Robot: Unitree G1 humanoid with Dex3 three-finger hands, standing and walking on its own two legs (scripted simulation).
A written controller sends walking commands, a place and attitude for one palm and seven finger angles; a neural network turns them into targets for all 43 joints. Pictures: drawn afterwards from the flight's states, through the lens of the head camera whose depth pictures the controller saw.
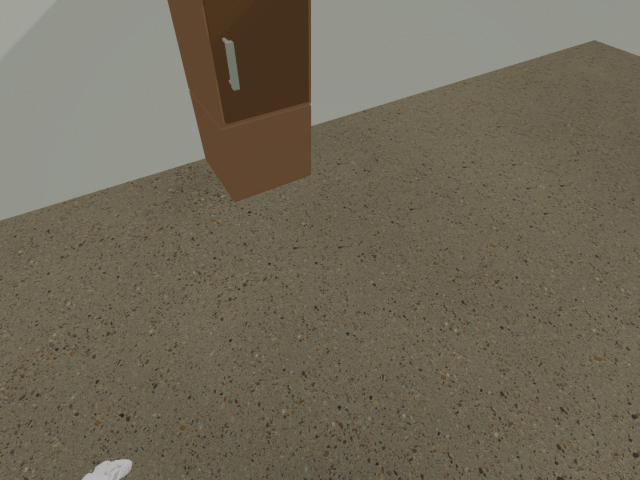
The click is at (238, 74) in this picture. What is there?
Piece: cupboard door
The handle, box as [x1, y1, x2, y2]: [222, 38, 239, 90]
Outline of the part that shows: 222,38 222,40 225,43 230,75 229,82 234,90 239,89 233,42 230,40 228,41 225,38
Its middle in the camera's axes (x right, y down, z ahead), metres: -0.32 -0.62 +1.36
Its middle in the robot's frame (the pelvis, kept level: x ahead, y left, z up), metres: +1.41 +0.39 -0.11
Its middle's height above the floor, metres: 0.66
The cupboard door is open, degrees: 0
